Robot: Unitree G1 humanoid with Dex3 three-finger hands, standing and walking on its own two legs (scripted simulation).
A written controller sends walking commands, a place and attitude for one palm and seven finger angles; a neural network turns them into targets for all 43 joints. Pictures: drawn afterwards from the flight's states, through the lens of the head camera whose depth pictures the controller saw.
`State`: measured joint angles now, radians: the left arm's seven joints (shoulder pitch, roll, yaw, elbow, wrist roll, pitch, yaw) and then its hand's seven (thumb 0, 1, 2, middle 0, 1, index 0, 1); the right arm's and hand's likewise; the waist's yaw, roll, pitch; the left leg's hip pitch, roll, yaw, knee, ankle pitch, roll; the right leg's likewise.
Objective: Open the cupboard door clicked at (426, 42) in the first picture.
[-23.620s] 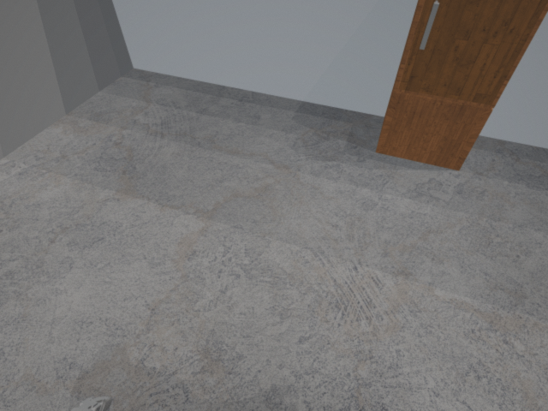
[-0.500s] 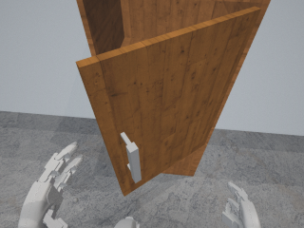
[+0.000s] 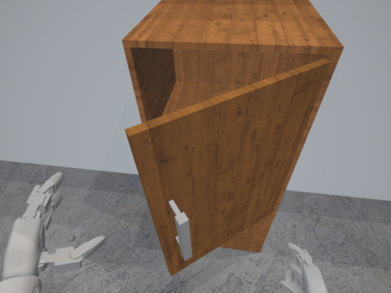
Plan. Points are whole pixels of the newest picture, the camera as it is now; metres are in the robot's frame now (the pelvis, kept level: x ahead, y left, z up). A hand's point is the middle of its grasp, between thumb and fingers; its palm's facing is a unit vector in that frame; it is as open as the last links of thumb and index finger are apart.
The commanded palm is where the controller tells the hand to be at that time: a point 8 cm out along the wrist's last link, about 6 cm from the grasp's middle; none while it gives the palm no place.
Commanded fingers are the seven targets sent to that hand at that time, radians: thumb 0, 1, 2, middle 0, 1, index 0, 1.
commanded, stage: draw the hand back to the body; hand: left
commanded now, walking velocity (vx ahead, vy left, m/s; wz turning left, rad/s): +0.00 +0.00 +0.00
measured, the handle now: (180, 231) +0.26 +0.07 -0.02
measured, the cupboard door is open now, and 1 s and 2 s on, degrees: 39 39 39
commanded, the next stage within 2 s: step back with the hand held close in 0.68 s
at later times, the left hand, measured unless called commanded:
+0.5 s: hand (61, 198) +0.21 +0.23 +0.17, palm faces +0.43 -0.81 -0.39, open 7.7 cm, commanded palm +0.16 +0.28 +0.19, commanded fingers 0.00 0.90 0.90 -0.20 -0.30 -0.20 -0.30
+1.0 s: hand (57, 204) +0.20 +0.23 +0.17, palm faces +0.39 -0.80 -0.46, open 7.4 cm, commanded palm +0.13 +0.28 +0.19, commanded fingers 0.00 0.90 0.90 -0.20 -0.30 -0.20 -0.30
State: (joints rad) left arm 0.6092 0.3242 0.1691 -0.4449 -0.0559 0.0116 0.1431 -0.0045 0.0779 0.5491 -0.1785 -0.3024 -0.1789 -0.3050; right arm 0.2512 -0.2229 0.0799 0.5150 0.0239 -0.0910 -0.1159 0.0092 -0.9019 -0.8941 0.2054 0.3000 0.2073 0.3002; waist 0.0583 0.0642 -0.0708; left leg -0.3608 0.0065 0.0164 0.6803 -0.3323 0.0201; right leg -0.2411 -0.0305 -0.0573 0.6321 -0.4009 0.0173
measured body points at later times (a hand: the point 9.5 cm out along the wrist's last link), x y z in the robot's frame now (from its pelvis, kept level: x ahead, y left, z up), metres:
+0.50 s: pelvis +0.01 -0.02 +0.02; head -0.01 -0.05 +0.47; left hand +0.18 +0.28 +0.20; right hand +0.21 -0.24 -0.06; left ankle +0.02 +0.10 -0.72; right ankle -0.04 -0.13 -0.72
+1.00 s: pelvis -0.01 -0.02 +0.02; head +0.00 -0.04 +0.47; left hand +0.17 +0.27 +0.20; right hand +0.18 -0.26 -0.06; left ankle +0.02 +0.10 -0.72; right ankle -0.04 -0.13 -0.72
